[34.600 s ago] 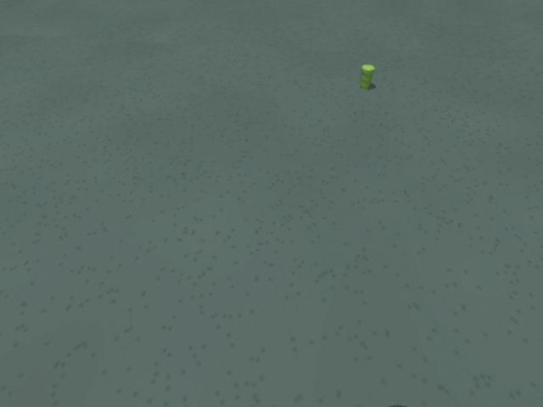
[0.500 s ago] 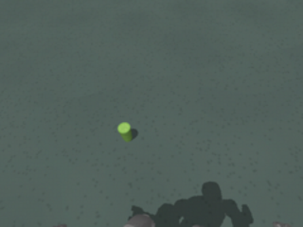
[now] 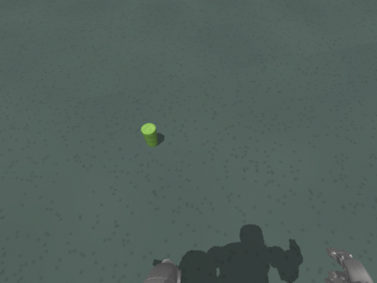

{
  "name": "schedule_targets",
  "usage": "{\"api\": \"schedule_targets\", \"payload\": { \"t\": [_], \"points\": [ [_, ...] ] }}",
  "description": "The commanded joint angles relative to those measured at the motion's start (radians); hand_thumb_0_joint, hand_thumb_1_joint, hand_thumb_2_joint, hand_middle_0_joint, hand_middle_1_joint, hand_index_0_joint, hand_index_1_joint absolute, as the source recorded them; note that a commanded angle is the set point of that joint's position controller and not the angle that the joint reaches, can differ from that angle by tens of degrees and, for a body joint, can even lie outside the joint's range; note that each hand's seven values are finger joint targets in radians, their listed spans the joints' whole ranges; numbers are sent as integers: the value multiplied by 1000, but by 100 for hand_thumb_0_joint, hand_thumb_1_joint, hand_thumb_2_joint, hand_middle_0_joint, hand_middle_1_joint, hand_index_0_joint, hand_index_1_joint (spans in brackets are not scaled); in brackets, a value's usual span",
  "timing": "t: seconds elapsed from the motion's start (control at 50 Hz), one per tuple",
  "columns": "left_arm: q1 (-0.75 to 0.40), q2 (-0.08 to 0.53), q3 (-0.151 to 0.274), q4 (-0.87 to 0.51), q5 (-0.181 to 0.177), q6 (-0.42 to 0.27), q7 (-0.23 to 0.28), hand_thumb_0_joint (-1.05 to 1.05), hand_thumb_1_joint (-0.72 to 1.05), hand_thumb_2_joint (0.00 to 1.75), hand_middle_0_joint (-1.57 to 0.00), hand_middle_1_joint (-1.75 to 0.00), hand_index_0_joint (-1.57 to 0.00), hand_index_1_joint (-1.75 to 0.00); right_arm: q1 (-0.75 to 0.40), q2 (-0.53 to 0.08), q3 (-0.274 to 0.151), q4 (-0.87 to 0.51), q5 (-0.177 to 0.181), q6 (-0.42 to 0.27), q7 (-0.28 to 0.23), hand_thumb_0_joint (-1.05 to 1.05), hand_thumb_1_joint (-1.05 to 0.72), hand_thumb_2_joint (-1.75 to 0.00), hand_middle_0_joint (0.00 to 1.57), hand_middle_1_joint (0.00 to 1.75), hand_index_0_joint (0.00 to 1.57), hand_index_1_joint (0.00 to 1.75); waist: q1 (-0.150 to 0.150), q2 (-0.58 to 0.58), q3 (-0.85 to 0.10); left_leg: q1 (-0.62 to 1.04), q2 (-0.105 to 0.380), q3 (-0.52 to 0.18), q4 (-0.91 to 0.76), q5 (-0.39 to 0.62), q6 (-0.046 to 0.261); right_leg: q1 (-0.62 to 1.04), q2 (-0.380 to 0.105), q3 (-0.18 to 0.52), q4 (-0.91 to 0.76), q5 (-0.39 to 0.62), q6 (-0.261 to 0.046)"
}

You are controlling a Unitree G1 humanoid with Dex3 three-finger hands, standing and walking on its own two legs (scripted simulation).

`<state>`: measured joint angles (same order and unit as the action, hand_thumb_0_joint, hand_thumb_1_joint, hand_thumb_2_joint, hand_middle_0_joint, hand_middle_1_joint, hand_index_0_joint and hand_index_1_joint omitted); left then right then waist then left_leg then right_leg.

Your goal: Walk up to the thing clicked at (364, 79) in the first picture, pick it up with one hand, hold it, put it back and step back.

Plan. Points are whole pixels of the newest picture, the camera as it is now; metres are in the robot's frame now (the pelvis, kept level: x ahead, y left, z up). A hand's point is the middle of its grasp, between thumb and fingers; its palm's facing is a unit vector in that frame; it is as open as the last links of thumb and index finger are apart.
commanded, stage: step back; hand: left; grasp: from the side
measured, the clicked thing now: (150, 136) +0.97 +0.33 -0.67
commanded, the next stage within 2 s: stand in 1.12 s
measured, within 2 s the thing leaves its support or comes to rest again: neither
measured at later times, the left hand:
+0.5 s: hand out of the picture +0.00 +0.29 -0.13, palm faces +0.06 -0.92 -0.38, open 7.4 cm
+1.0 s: hand out of the picture +0.07 +0.28 -0.14, palm faces +0.12 -0.92 -0.37, open 7.3 cm
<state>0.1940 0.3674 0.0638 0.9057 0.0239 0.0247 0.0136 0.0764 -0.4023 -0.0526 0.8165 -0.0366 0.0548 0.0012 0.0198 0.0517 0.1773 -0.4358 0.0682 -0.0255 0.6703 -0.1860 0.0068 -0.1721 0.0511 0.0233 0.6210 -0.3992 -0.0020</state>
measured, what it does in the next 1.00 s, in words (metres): steps on the spot: left foot, then right foot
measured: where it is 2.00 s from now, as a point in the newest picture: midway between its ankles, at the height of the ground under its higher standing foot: outside the picture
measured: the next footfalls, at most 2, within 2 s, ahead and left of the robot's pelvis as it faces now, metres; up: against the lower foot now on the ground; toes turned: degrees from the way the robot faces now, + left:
left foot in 0.30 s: -0.02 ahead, +0.14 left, +0.00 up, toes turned +2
right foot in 0.58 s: +0.08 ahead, -0.12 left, +0.00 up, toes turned +2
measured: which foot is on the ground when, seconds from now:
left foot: down 0.00-0.02, up 0.04-0.28, down 0.30-0.62, up 0.64-0.90, down 0.92-1.00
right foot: down 0.00-0.34, up 0.36-0.56, down 0.58-1.00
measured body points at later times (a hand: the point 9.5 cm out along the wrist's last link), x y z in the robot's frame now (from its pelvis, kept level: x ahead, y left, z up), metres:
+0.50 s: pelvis -0.04 +0.00 +0.02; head -0.04 +0.01 +0.47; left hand +0.00 +0.34 -0.10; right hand +0.02 -0.30 -0.10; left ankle -0.06 +0.14 -0.72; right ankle -0.01 -0.11 -0.69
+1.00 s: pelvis +0.01 +0.01 +0.01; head +0.04 +0.01 +0.46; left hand +0.07 +0.33 -0.11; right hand +0.10 -0.30 -0.12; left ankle +0.01 +0.14 -0.72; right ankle +0.04 -0.12 -0.72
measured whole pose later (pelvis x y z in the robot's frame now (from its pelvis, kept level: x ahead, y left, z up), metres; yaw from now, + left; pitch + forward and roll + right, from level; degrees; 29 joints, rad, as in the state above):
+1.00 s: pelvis +0.01 +0.01 +0.01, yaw +5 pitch -2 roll +1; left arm 0.13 0.37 0.05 0.99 0.00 -0.01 0.00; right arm 0.19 -0.36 -0.04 1.03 -0.03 0.00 -0.01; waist 0.03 -0.01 0.10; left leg -0.27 0.00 -0.02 0.61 -0.30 -0.01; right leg -0.29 -0.06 -0.03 0.65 -0.33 0.01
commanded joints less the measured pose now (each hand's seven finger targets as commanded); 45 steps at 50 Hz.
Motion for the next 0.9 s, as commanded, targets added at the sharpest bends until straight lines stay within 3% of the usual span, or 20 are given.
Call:
{"api": "schedule_targets", "payload": {
  "t": [0.0,0.02,0.08,0.2,0.26,0.28,0.3,0.32,0.34,0.36,0.42,0.5,0.56,0.58,0.6,0.62,0.64,0.7,0.82,0.88],
  "points": [
    [17,400,102,-77,34,-47,20,0,90,90,-20,-30,-20,-30,-6,-160,-49,-64,4,0,-17,0,-90,-90,20,30,20,30,59,-258,-142,-72,-100,-153,267,-389,-9,-200,-469,597,-383,-201,-259],
    [-81,402,104,-98,27,-51,24,0,90,90,-20,-30,-20,-30,4,-220,-75,-49,6,1,-17,0,-90,-90,20,30,20,30,19,-261,-47,2,-48,-202,407,-341,-13,-382,-509,633,-427,-298,-288],
    [-134,255,71,-88,17,-62,21,0,90,90,-20,-30,-20,-30,105,-168,-55,28,26,-14,-6,0,-90,-90,20,30,20,30,-49,-125,-46,-30,-152,-161,399,-185,-16,-205,-252,205,-277,93,-149],
    [22,292,93,-52,33,-63,-2,0,90,90,-20,-30,-20,-30,55,-165,-45,15,2,-59,14,0,-90,-90,20,30,20,30,61,-262,-105,-52,-79,-33,26,-328,-33,35,-281,257,-297,-278,-170],
    [-4,276,69,-56,20,-43,-14,0,90,90,-20,-30,-20,-30,146,-153,-59,67,3,-88,11,0,-90,-90,20,30,20,30,9,-211,-143,228,-111,44,-309,-170,-5,-51,-241,154,-154,-76,-137],
    [34,229,47,-54,17,-38,-15,0,90,90,-20,-30,-20,-30,156,-168,-70,80,-3,-96,6,0,-90,-90,20,30,20,30,4,-137,-169,364,-95,-27,-316,-120,12,-147,-193,97,-43,6,-102],
    [39,179,32,-66,12,-39,-16,0,90,90,-20,-30,-20,-30,214,-205,-85,88,-12,-102,0,0,-90,-90,20,30,20,30,-20,3,-211,483,43,-251,-371,-238,58,-295,-132,32,132,-14,-60],
    [-28,159,24,-83,-4,-42,-18,0,90,90,-20,-30,-20,-30,228,-301,-97,84,-12,-103,-2,0,-90,-90,20,30,20,30,-49,130,-175,467,247,-573,-458,-531,172,-490,-27,-77,252,-154,-19],
    [-102,255,54,-78,12,-44,-13,0,90,90,-20,-30,-20,-30,237,-351,-109,86,-3,-101,1,0,-90,-90,20,30,20,30,-83,75,-90,270,309,-640,-499,-662,263,-434,-103,47,325,-176,-23],
    [-91,275,57,-78,9,-49,-19,0,90,90,-20,-30,-20,-30,189,-327,-106,76,-4,-100,1,0,-90,-90,20,30,20,30,-54,51,-46,214,298,-573,-486,-617,266,-394,-115,51,338,-155,-30],
    [-19,228,50,-38,0,-62,-32,0,90,90,-20,-30,-20,-30,160,-226,-76,65,-6,-112,0,0,-90,-90,20,30,20,30,-24,79,-66,286,144,-300,-402,-304,174,-372,-112,19,239,-52,-30],
    [-27,206,50,-29,2,-65,-38,0,90,90,-20,-30,-20,-30,156,-236,-77,59,-5,-102,3,0,-90,-90,20,30,20,30,-38,151,-80,166,124,-220,-365,-244,172,-192,-77,-41,78,-20,-14],
    [100,201,59,47,0,-78,-20,0,90,90,-20,-30,-20,-30,77,-159,-45,34,13,-77,0,0,-90,-90,20,30,20,30,53,55,-131,-18,53,-107,-137,-224,92,129,-39,-50,-151,175,-10],
    [111,238,72,47,9,-83,-11,0,90,90,-20,-30,-20,-30,113,-100,-24,32,19,-74,-4,0,-90,-90,20,30,20,30,56,-85,-159,-86,-14,-61,8,-272,56,196,-111,87,-224,120,-23],
    [111,317,84,33,20,-90,-2,0,90,90,-20,-30,-20,-30,121,-63,-12,22,23,-71,-9,0,-90,-90,20,30,20,30,60,-253,-155,-157,-135,-52,178,-354,9,122,-325,447,-379,-106,-92],
    [17,349,88,4,19,-86,-3,0,90,90,-20,-30,-20,-30,155,-136,-35,53,14,-58,-20,0,-90,-90,20,30,20,30,34,-179,-131,-55,-89,-101,253,-397,3,-51,-428,544,-435,-383,-172],
    [-58,349,83,-20,22,-82,-6,0,90,90,-20,-30,-20,-30,186,-183,-54,85,11,-57,-20,0,-90,-90,20,30,20,30,8,-178,-69,1,-61,-92,278,-395,-1,-177,-444,559,-438,-447,-229],
    [-78,269,64,-15,7,-93,-3,0,90,90,-20,-30,-20,-30,209,-164,-41,125,20,-62,-12,0,-90,-90,20,30,20,30,-10,-144,-93,-10,-48,-130,233,-285,13,-102,-325,331,-373,-176,-160],
    [-91,257,53,2,-3,-92,0,0,90,90,-20,-30,-20,-30,194,-139,-33,145,8,-68,-11,0,-90,-90,20,30,20,30,-5,-209,-182,108,-45,-7,5,-241,-2,-50,-299,159,-222,302,-149],
    [-102,243,35,5,-16,-74,3,0,90,90,-20,-30,-20,-30,187,-132,-36,166,8,-77,-17,0,-90,-90,20,30,20,30,-25,-175,-208,243,-61,18,-192,22,9,-70,-248,76,-85,538,-94]
  ]
}}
